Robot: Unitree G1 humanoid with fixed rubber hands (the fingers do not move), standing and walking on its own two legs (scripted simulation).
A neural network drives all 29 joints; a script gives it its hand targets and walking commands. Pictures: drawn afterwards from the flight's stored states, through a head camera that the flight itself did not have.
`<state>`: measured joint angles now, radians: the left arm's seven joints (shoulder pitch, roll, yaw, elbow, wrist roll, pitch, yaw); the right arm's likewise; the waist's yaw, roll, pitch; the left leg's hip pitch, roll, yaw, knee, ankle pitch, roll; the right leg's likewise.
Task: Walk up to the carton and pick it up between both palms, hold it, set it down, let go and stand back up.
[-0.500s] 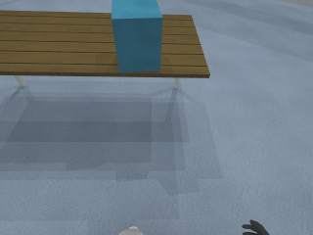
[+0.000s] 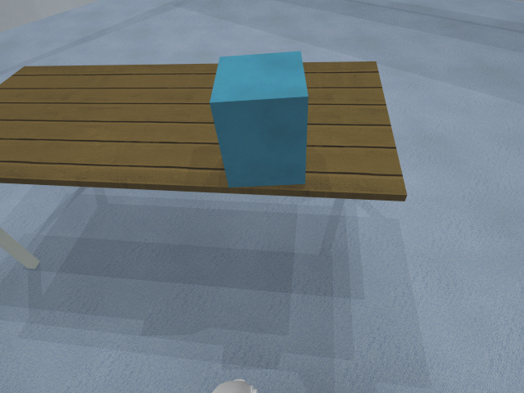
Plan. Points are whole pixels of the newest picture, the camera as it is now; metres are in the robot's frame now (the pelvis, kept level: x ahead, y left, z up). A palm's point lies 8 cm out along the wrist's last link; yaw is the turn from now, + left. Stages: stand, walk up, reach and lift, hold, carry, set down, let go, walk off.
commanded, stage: walk up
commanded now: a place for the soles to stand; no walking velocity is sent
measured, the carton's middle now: (263, 121) +0.74 +0.02 +0.01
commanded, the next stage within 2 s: none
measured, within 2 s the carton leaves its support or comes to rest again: neither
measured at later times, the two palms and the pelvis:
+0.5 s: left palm (118, 333) +0.27 +0.31 -0.11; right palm (390, 346) +0.23 -0.18 -0.11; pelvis +0.20 +0.06 +0.01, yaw +0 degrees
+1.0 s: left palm (142, 294) +0.35 +0.29 -0.12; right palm (375, 297) +0.32 -0.18 -0.13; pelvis +0.28 +0.06 +0.01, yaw -3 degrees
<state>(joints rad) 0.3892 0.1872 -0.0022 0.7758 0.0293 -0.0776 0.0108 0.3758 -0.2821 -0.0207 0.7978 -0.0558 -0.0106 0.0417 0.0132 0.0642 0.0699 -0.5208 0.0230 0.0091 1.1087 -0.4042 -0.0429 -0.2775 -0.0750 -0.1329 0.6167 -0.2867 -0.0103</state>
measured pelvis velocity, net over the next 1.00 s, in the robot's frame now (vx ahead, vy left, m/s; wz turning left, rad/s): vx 0.28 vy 0.06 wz -0.05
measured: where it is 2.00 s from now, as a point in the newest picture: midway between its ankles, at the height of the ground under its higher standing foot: outside the picture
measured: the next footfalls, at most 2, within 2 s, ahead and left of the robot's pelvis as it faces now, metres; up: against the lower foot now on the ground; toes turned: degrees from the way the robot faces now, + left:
left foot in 0.22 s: +0.25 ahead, +0.17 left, +0.00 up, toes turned +4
right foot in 0.60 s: +0.36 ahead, -0.07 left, +0.00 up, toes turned -4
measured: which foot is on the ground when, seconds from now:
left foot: up 0.00-0.20, down 0.22-1.00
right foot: down 0.00-0.22, up 0.24-0.58, down 0.60-1.00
